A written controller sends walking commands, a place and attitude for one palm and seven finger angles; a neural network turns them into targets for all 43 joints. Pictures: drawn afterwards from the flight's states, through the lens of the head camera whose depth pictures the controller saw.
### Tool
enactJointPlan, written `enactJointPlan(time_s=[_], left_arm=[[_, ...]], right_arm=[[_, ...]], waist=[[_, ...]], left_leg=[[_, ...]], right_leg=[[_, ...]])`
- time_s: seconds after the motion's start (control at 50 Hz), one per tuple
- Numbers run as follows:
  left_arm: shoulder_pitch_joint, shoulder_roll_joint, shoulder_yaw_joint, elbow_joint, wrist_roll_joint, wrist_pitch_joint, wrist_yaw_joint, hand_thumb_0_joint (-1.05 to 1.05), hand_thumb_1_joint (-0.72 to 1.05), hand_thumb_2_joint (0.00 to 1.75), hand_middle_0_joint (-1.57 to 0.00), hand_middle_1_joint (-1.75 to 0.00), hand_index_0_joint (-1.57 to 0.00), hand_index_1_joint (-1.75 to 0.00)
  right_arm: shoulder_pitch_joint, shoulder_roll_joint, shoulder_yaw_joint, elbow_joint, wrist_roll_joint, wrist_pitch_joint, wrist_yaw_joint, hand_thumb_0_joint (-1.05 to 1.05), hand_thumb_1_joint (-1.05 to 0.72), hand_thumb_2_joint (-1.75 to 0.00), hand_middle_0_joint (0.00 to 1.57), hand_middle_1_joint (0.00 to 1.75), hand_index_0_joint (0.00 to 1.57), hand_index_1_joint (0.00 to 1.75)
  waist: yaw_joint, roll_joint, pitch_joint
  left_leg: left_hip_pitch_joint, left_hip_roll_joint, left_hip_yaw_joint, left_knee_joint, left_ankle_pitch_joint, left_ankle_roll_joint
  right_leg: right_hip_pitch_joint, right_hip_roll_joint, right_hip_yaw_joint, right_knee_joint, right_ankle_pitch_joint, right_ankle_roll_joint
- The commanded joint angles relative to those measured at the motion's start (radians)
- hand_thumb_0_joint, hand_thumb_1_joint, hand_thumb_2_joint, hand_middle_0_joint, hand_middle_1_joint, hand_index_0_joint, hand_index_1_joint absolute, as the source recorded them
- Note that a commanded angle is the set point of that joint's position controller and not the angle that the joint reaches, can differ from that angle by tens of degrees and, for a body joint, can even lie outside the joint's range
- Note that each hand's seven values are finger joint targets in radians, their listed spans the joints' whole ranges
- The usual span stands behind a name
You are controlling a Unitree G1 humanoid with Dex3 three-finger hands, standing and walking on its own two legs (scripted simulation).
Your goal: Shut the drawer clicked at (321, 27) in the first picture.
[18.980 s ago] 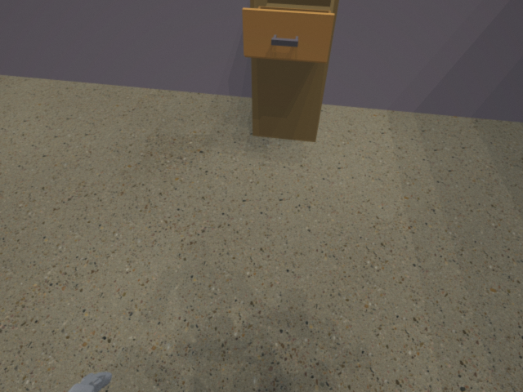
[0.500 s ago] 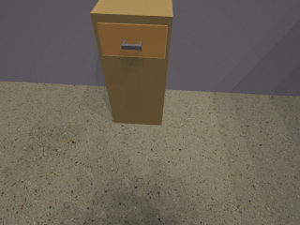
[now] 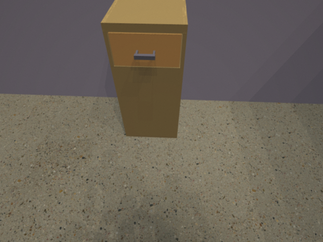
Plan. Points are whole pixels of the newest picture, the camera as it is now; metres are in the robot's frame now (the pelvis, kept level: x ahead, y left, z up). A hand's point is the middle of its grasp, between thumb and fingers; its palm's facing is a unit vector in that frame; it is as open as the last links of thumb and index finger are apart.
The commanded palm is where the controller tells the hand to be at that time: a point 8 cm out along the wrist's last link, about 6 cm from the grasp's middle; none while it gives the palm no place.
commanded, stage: let the arm hang, fingers relaxed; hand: left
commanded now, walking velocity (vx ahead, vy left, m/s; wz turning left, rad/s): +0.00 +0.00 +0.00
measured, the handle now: (145, 54) +0.95 +0.14 -0.04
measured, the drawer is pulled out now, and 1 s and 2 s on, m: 0.00 0.00 0.00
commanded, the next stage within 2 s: look to check the result in 0.28 s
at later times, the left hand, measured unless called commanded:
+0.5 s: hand out of the picture +0.09 +0.24 -0.16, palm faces +0.00 -0.95 -0.31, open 7.4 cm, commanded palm none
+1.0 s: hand out of the picture +0.14 +0.24 -0.15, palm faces -0.03 -0.94 -0.34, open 7.4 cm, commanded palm none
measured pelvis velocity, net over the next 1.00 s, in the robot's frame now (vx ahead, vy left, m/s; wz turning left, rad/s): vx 0.05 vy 0.00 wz -0.01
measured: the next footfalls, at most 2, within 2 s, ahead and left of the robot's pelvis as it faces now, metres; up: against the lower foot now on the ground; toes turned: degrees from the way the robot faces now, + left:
none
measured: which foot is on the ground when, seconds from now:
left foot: down 0.00-1.00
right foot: down 0.00-1.00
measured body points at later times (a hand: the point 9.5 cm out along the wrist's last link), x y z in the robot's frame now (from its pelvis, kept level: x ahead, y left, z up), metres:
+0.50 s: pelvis +0.02 +0.01 +0.01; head +0.04 +0.00 +0.45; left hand +0.09 +0.28 -0.13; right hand +0.08 -0.27 -0.15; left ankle +0.05 +0.11 -0.74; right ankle +0.05 -0.11 -0.74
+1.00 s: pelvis +0.05 +0.00 +0.01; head +0.07 -0.01 +0.46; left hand +0.14 +0.29 -0.12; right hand +0.11 -0.29 -0.14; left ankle +0.05 +0.11 -0.74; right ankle +0.05 -0.11 -0.74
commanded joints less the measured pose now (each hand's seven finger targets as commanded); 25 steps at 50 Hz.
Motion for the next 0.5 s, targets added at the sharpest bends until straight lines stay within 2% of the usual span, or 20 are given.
enactJointPlan(time_s=[0.0,0.22,0.24,0.32,0.4,0.48], left_arm=[[0.006,0.168,0.036,-0.039,0.004,-0.020,0.008,0.00,0.90,0.90,-0.20,-0.30,-0.20,-0.30],[-0.064,0.202,0.034,-0.030,0.004,-0.032,0.007,0.00,0.90,0.90,-0.20,-0.30,-0.20,-0.30],[-0.068,0.207,0.034,-0.030,0.003,-0.033,0.006,0.00,0.90,0.90,-0.20,-0.30,-0.20,-0.30],[-0.090,0.228,0.034,-0.029,0.004,-0.033,0.005,0.00,0.90,0.90,-0.20,-0.30,-0.20,-0.30],[-0.105,0.248,0.034,-0.030,0.004,-0.038,0.004,0.00,0.90,0.90,-0.20,-0.30,-0.20,-0.30],[-0.122,0.261,0.031,-0.028,0.002,-0.039,0.003,0.00,0.90,0.90,-0.20,-0.30,-0.20,-0.30]], right_arm=[[0.014,-0.146,-0.024,-0.033,0.003,-0.028,-0.014,0.00,-0.90,-0.90,0.20,0.30,0.20,0.30],[-0.060,-0.190,-0.026,-0.026,0.007,-0.037,-0.012,0.00,-0.90,-0.90,0.20,0.30,0.20,0.30],[-0.069,-0.196,-0.026,-0.025,0.008,-0.037,-0.012,0.00,-0.90,-0.90,0.20,0.30,0.20,0.30],[-0.096,-0.214,-0.028,-0.024,0.007,-0.034,-0.008,0.00,-0.90,-0.90,0.20,0.30,0.20,0.30],[-0.124,-0.240,-0.029,-0.025,0.009,-0.036,-0.007,0.00,-0.90,-0.90,0.20,0.30,0.20,0.30],[-0.145,-0.256,-0.027,-0.022,0.009,-0.037,-0.006,0.00,-0.90,-0.90,0.20,0.30,0.20,0.30]], waist=[[0.006,0.015,0.010],[-0.001,-0.025,-0.019],[-0.001,-0.013,-0.025],[-0.004,-0.010,-0.020],[-0.006,-0.032,-0.046],[-0.008,-0.025,-0.051]], left_leg=[[-0.024,0.098,-0.135,-0.141,-0.164,0.031],[0.047,0.110,-0.126,-0.143,-0.020,0.026],[0.058,0.110,-0.121,-0.142,-0.010,0.024],[0.066,0.108,-0.121,-0.149,-0.035,0.022],[0.100,0.109,-0.116,-0.138,0.018,0.021],[0.114,0.113,-0.119,-0.147,0.033,0.018]], right_leg=[[-0.003,-0.099,0.116,-0.114,-0.183,-0.040],[0.036,-0.115,0.111,-0.118,-0.063,-0.030],[0.040,-0.119,0.114,-0.123,-0.057,-0.029],[0.035,-0.120,0.121,-0.139,-0.085,-0.028],[0.046,-0.125,0.126,-0.145,-0.039,-0.028],[0.059,-0.128,0.128,-0.153,-0.018,-0.026]])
